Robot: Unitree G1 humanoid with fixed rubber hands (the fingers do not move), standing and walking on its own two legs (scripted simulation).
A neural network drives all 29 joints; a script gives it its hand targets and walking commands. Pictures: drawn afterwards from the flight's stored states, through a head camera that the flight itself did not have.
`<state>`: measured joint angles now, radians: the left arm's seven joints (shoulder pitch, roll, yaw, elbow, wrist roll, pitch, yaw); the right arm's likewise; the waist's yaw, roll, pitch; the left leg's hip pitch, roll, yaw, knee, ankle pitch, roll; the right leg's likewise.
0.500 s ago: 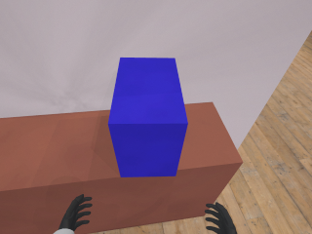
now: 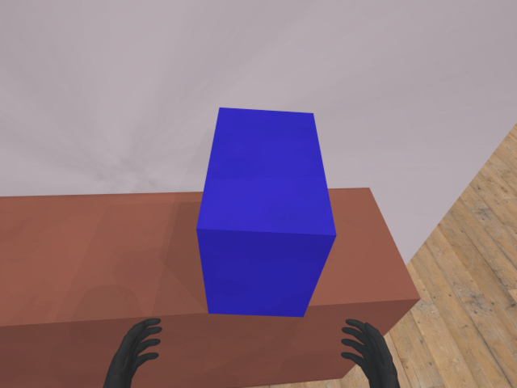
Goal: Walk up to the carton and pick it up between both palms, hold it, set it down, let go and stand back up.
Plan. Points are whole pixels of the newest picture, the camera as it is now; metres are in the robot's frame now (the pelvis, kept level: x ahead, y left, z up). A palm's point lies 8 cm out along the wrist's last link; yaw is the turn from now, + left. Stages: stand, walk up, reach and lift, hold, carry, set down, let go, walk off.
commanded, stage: reach and lift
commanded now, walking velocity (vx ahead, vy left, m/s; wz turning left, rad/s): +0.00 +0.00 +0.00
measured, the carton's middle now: (261, 212) +0.44 +0.00 +0.01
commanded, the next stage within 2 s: none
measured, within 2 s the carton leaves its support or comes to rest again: neither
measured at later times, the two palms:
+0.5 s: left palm (137, 338) +0.20 +0.18 -0.02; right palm (378, 335) +0.21 -0.18 -0.01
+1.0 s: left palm (136, 262) +0.28 +0.19 +0.06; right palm (379, 266) +0.29 -0.18 +0.06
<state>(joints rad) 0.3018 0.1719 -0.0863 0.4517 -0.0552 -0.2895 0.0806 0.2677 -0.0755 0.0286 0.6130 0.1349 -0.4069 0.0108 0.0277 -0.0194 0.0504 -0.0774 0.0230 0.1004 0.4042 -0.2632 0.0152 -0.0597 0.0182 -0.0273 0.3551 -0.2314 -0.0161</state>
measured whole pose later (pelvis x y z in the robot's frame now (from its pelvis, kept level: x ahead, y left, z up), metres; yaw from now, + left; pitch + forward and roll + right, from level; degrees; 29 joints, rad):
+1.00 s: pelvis -0.03 -0.01 +0.00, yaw -1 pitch -1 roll +0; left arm -0.21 0.17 0.04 0.14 -0.14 0.34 0.09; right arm -0.21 -0.15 0.01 0.31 0.25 0.09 -0.14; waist 0.04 -0.02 0.06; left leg -0.16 0.03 0.11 0.36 -0.19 0.01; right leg -0.16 0.02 -0.02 0.34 -0.17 -0.03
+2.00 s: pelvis -0.02 -0.02 +0.00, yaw +1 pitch +8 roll -1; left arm -0.93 0.29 0.09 0.66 -0.18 0.51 0.11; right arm -0.93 -0.25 0.03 0.76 0.38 0.32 -0.22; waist 0.00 -0.01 -0.07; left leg -0.36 0.05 0.07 0.41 -0.19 0.00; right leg -0.32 0.04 -0.06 0.33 -0.15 -0.03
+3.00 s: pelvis -0.05 -0.01 -0.03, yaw +2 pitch +21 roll -1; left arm -1.00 0.14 0.08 1.40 -0.13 -0.29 0.12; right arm -0.91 -0.09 -0.19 1.22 0.06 -0.18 -0.13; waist 0.00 0.00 -0.22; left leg -0.77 0.04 0.05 0.62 -0.22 0.01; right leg -0.73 0.02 -0.08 0.57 -0.21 -0.03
